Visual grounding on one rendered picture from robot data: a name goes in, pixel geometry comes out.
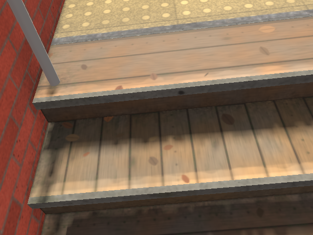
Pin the stairs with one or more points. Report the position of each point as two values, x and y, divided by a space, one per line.
143 152

